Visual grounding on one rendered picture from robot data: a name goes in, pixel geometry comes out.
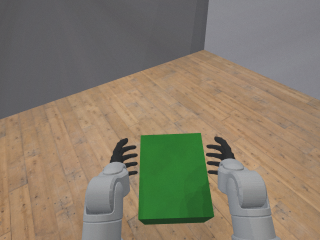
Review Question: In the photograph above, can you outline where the robot right forearm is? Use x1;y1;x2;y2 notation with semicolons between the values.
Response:
217;158;281;240

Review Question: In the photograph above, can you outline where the left robot hand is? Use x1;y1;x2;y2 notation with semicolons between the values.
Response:
110;138;138;176

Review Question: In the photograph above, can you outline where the carton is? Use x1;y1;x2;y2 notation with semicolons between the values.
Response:
138;133;214;225

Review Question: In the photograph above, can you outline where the robot left forearm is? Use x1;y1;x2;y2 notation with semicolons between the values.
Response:
81;162;130;240

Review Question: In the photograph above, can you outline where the right robot hand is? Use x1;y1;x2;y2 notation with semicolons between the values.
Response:
206;136;235;175

